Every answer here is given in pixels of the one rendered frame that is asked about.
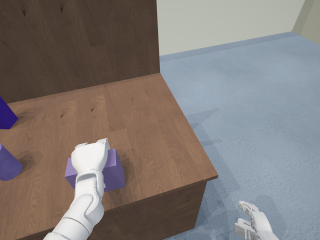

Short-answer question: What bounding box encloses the sponge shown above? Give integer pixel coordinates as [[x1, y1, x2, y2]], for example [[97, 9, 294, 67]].
[[64, 148, 125, 192]]

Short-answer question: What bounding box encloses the robot right hand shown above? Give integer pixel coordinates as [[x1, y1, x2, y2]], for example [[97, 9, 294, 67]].
[[235, 201, 273, 240]]

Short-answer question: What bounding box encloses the left robot forearm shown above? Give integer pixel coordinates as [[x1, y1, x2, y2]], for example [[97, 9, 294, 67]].
[[43, 170, 104, 240]]

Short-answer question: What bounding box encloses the right robot forearm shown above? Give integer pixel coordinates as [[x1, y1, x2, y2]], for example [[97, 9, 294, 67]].
[[255, 230, 279, 240]]

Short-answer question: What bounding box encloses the table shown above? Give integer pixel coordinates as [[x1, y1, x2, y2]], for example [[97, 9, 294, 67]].
[[0, 0, 218, 240]]

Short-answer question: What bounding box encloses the robot left hand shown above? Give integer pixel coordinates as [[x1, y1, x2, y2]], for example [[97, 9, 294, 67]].
[[71, 138, 110, 188]]

